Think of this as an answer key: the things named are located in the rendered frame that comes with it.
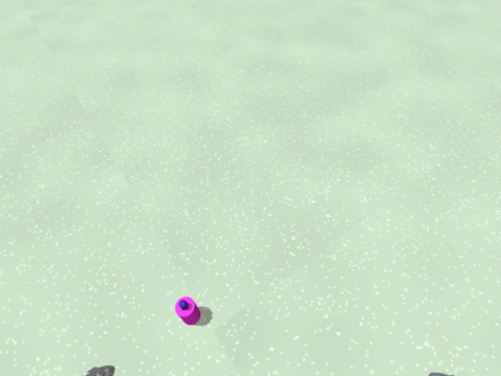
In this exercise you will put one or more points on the bottle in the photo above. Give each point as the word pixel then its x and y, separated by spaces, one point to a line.
pixel 187 310

